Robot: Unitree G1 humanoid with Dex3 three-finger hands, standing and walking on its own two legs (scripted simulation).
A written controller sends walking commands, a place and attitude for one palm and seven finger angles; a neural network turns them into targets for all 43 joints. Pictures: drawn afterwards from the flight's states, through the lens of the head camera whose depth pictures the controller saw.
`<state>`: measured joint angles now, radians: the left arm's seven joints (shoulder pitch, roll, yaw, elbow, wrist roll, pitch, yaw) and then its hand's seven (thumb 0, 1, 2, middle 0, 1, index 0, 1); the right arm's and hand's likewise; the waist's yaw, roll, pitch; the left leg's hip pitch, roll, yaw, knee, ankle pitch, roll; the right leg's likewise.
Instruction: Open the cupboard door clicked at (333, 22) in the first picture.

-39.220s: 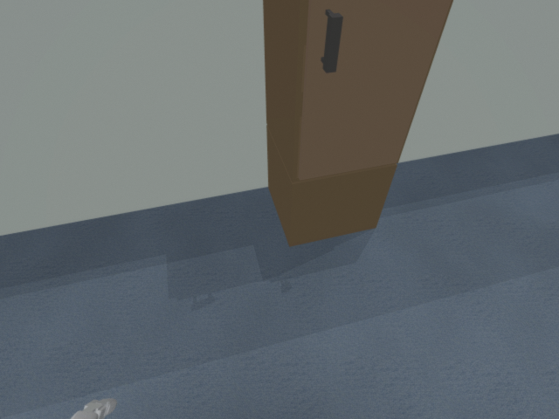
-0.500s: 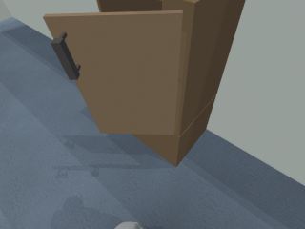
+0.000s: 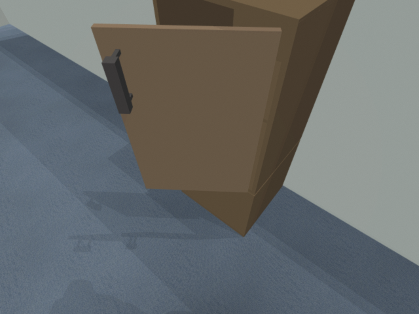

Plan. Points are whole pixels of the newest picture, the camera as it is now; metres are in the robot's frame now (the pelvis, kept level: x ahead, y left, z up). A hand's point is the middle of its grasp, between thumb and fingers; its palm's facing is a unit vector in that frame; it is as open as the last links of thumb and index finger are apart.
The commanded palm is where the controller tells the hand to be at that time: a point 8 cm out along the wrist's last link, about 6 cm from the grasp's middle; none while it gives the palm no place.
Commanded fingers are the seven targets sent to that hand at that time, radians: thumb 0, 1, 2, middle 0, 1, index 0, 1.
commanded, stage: come to a stop and stand still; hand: left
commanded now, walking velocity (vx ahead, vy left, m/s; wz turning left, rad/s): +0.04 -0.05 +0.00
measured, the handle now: (121, 81) +0.56 +0.24 +0.15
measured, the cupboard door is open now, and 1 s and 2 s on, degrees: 37 37 37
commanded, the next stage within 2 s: look again from close up in 0.92 s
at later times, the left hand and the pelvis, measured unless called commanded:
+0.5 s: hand out of the picture +0.05 +0.20 -0.16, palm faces -0.02 -0.98 -0.21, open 7.4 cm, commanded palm none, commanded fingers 0.00 0.90 0.90 -0.20 -0.30 -0.20 -0.30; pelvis +0.02 +0.02 +0.01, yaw -1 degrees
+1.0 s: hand out of the picture +0.06 +0.23 -0.17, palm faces -0.03 -0.98 -0.20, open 7.4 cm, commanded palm none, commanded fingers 0.00 0.90 0.90 -0.20 -0.30 -0.20 -0.30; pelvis +0.04 +0.05 +0.01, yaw -2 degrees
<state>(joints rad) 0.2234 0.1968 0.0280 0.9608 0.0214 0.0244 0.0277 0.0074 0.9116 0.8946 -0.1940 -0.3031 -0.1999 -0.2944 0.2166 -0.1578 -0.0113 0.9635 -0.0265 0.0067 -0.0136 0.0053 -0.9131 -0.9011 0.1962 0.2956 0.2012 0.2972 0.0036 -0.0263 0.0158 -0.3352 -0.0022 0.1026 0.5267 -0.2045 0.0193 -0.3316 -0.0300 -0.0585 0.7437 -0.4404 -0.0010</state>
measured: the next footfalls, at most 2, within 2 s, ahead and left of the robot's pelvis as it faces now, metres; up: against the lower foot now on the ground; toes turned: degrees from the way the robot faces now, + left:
right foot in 0.02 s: +0.04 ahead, -0.06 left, +0.00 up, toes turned -2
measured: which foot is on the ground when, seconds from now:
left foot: down 0.00-1.00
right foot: up 0.00-0.00, down 0.02-1.00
